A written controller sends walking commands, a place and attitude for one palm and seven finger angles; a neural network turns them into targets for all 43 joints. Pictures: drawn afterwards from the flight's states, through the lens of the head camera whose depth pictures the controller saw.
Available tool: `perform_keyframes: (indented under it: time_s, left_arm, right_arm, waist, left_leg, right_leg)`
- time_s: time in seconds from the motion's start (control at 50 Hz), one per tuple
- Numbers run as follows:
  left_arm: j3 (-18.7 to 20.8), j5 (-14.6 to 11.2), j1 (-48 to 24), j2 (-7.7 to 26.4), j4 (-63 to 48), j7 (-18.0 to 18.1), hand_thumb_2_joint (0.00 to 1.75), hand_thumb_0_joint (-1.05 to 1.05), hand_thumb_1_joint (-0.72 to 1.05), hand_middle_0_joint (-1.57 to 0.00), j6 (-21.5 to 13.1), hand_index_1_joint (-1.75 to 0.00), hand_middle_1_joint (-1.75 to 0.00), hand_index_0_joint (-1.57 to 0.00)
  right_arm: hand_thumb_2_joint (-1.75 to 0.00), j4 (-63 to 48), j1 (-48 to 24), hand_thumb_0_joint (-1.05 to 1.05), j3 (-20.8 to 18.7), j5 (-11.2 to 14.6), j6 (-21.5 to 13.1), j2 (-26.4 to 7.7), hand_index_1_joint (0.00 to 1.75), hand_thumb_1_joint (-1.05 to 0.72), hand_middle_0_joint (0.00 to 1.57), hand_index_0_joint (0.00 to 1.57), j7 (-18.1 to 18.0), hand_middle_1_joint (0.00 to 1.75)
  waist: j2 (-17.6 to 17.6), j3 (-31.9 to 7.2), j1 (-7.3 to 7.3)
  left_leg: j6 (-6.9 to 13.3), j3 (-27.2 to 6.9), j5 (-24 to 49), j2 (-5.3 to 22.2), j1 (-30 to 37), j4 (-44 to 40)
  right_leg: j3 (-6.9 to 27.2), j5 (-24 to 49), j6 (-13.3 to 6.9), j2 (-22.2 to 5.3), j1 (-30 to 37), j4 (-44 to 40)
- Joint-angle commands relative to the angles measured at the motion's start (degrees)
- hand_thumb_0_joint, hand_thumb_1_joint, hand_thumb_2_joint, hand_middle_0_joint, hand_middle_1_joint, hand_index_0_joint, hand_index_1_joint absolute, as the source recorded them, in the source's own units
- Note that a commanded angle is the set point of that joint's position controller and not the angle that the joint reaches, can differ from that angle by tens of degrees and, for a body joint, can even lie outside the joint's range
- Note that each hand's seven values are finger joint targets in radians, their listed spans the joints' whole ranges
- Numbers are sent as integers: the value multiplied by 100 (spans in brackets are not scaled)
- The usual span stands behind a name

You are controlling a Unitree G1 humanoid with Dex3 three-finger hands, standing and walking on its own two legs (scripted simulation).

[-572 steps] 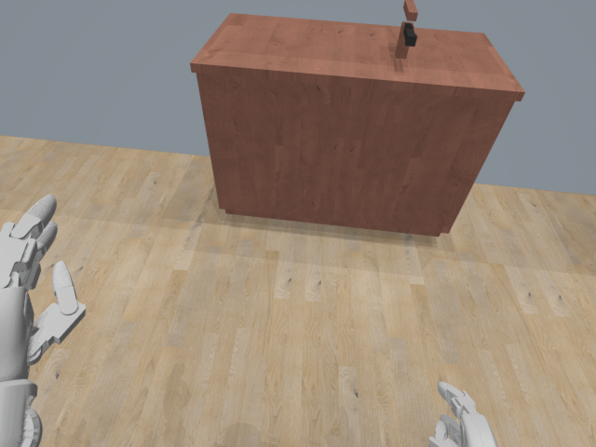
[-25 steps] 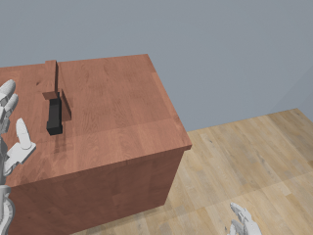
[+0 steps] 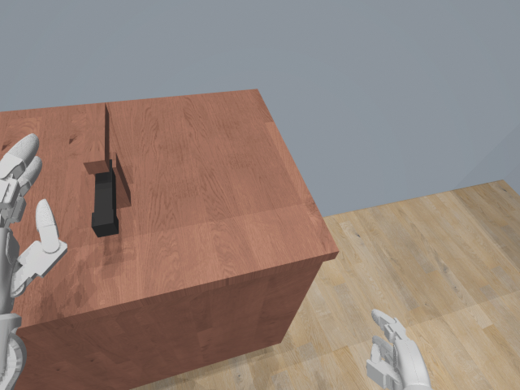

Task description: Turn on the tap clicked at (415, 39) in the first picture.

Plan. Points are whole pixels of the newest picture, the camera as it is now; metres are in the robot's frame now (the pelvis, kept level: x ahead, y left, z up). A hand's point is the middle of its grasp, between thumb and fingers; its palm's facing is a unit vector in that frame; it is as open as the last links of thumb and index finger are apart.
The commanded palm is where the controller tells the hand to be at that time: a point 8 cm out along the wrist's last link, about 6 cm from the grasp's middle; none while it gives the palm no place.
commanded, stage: come to a stop and stand still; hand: left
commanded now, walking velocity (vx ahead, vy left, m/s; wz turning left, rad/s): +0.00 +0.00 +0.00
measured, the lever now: (105, 223) +0.30 +0.26 +0.08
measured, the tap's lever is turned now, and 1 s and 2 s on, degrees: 0 0 0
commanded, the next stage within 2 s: look again from close up in 0.10 s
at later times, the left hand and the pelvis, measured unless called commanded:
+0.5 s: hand (61, 266) +0.20 +0.24 +0.16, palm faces +0.40 -0.85 -0.36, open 7.4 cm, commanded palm +0.15 +0.27 +0.18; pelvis -0.01 -0.01 +0.00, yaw +0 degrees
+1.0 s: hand (55, 315) +0.15 +0.23 +0.15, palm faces +0.56 -0.78 -0.29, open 7.4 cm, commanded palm +0.12 +0.25 +0.17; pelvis -0.03 -0.07 -0.02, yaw +4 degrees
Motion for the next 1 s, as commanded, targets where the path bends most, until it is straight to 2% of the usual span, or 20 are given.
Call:
perform_keyframes:
  time_s: [0.0,0.1,0.2,0.36,0.52,0.54,0.56,0.58,0.6,0.62,0.64,0.66,0.72,0.76,0.8,0.84,0.86,0.9,0.94,0.98]
  left_arm:
    - [559,-61,-193,800,-949,89,90,0,90,-20,-291,-30,-30,-20]
    - [573,-56,-318,866,-1108,108,90,0,90,-20,-308,-30,-30,-20]
    - [578,-44,-359,903,-1339,144,90,0,90,-20,-360,-30,-30,-20]
    - [501,-41,-157,722,-811,152,90,0,90,-20,-321,-30,-30,-20]
    - [505,0,-406,817,-892,173,90,0,90,-20,-307,-30,-30,-20]
    - [1702,246,-5657,5241,-2854,205,90,0,90,-20,-1163,-30,-30,-20]
    - [1604,581,-3514,2271,348,-40,90,0,90,-20,-73,-30,-30,-20]
    - [525,129,-2394,1547,758,-95,90,0,90,-20,174,-30,-30,-20]
    - [760,91,-2149,1277,203,-153,90,0,90,-20,313,-30,-30,-20]
    - [419,-359,-2001,753,286,-365,90,0,90,-20,635,-30,-30,-20]
    - [739,-710,-1297,804,706,-482,90,0,90,-20,986,-30,-30,-20]
    - [493,-875,-1064,602,337,-633,90,0,90,-20,1165,-30,-30,-20]
    - [525,-550,-427,1010,-15,-757,90,0,90,-20,1539,-30,-30,-20]
    - [674,-407,-402,1117,-272,-554,90,0,90,-20,1331,-30,-30,-20]
    - [1150,-525,-623,1430,-460,-331,90,0,90,-20,834,-30,-30,-20]
    - [1586,-656,-1209,1903,-1166,-82,90,0,90,-20,216,-30,-30,-20]
    - [1396,-627,-1388,1724,-1100,34,90,0,90,-20,-13,-30,-30,-20]
    - [1195,-613,-1606,1492,-506,201,90,0,90,-20,-311,-30,-30,-20]
    - [1016,-504,-2067,1556,-99,213,90,0,90,-20,-269,-30,-30,-20]
    - [546,-513,-2175,1357,319,42,90,0,90,-20,48,-30,-30,-20]
  right_arm:
    - [-90,-839,-259,0,-340,68,-194,-837,30,-90,20,20,-70,30]
    - [-90,-873,-306,0,-338,72,-179,-849,30,-90,20,20,-105,30]
    - [-90,-868,-315,0,-338,63,-231,-836,30,-90,20,20,-122,30]
    - [-90,-760,-268,0,-330,62,-198,-855,30,-90,20,20,-138,30]
    - [-90,-790,-322,0,-341,71,-237,-846,30,-90,20,20,-158,30]
    - [-90,-1518,439,0,845,425,-54,-1168,30,-90,20,20,-558,30]
    - [-90,-494,-279,0,-238,-254,-184,-878,30,-90,20,20,-472,30]
    - [-90,-510,-223,0,-203,-213,-330,-1037,30,-90,20,20,-110,30]
    - [-90,-370,-162,0,-408,-132,-223,-1284,30,-90,20,20,-12,30]
    - [-90,-450,-400,0,-357,-82,-224,-1209,30,-90,20,20,-54,30]
    - [-90,-409,-466,0,-343,28,-178,-1265,30,-90,20,20,-52,30]
    - [-90,-467,-647,0,-319,34,-197,-1300,30,-90,20,20,7,30]
    - [-90,-633,-985,0,-250,105,-58,-1325,30,-90,20,20,60,30]
    - [-90,-712,-1112,0,-206,89,3,-1246,30,-90,20,20,56,30]
    - [-90,-705,-1106,0,-259,34,-3,-1211,30,-90,20,20,-26,30]
    - [-90,-683,-1097,0,-254,36,-71,-1112,30,-90,20,20,-98,30]
    - [-90,-626,-928,0,-269,-8,-147,-994,30,-90,20,20,-110,30]
    - [-90,-353,-795,0,-259,17,-271,-960,30,-90,20,20,-128,30]
    - [-90,-202,-772,0,-244,40,-303,-1027,30,-90,20,20,-172,30]
    - [-90,-191,-885,0,-268,54,-354,-1066,30,-90,20,20,-237,30]
  waist:
    - [609,-996,-98]
    - [654,-933,-91]
    - [792,-1019,-82]
    - [541,-770,-106]
    - [469,-700,-88]
    - [2112,-443,-500]
    - [1674,-1576,296]
    - [1053,-816,15]
    - [1140,-1994,46]
    - [1355,-2024,182]
    - [1150,-1941,249]
    - [725,-1849,356]
    - [255,-1186,311]
    - [41,-830,179]
    - [-209,-895,128]
    - [254,-1230,202]
    - [587,-1387,192]
    - [893,-939,37]
    - [1087,-675,-103]
    - [988,-645,-142]
  left_leg:
    - [-525,-618,2006,775,-101,-665]
    - [-459,-646,1334,740,-325,-814]
    - [-426,-664,1194,700,-313,-809]
    - [-325,-678,432,675,-549,-931]
    - [-221,-696,76,679,-579,-943]
    - [-65,-971,-796,653,-1756,-842]
    - [-785,-783,1147,447,206,-684]
    - [-1027,-852,2676,337,50,-664]
    - [-1021,-708,3330,529,1145,-297]
    - [-950,-615,3333,400,1217,-229]
    - [-968,-560,3234,413,1142,-277]
    - [-872,-489,3019,358,810,-201]
    - [-513,-337,1694,287,-12,-280]
    - [-392,-325,1043,247,-305,-294]
    - [-282,-331,465,215,-410,-127]
    - [-270,-273,90,156,-257,1]
    - [-285,-271,-7,89,-285,71]
    - [-279,-270,-684,39,-500,295]
    - [-268,-229,-871,-14,-658,601]
    - [-279,-217,-771,-14,-882,865]
  right_leg:
    - [104,1290,-251,-141,705,51]
    - [136,1096,-250,-164,820,0]
    - [144,1102,-269,-187,905,12]
    - [213,714,-264,-192,770,-177]
    - [367,470,-274,-232,705,-286]
    - [139,-609,125,313,836,796]
    - [-106,-76,-458,286,213,801]
    - [-450,136,-477,408,-310,508]
    - [-338,515,-386,497,-554,694]
    - [-210,411,-373,373,-609,629]
    - [-276,392,-403,398,-447,571]
    - [-385,758,-404,290,-222,462]
    - [-475,736,-370,278,-238,417]
    - [-443,333,-354,280,-443,393]
    - [-311,-197,-281,289,-666,372]
    - [-121,-652,-269,311,-701,371]
    - [-95,-821,-284,265,-685,374]
    - [67,-1366,-247,187,-1023,287]
    - [294,-1830,-254,23,-1230,93]
    - [689,-2309,-241,-241,-1167,-128]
